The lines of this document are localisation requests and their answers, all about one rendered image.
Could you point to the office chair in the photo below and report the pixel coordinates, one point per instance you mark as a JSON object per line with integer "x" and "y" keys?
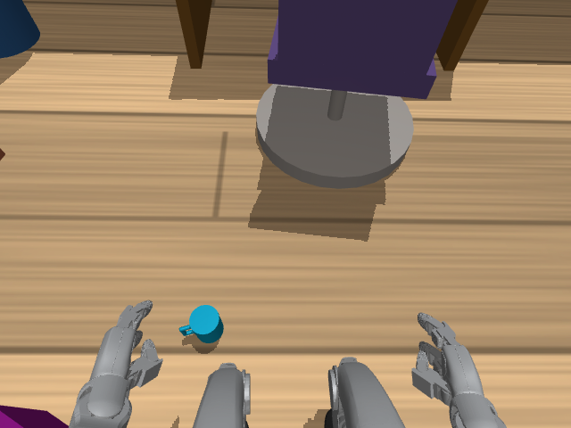
{"x": 333, "y": 116}

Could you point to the right robot arm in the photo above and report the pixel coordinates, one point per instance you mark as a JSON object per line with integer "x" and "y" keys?
{"x": 471, "y": 410}

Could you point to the right robot hand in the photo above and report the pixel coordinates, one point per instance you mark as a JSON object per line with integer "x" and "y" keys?
{"x": 454, "y": 370}

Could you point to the left robot hand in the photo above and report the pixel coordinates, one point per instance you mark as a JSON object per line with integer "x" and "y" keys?
{"x": 114, "y": 356}

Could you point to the left robot arm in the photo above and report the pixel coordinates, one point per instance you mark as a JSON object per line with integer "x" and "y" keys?
{"x": 103, "y": 403}

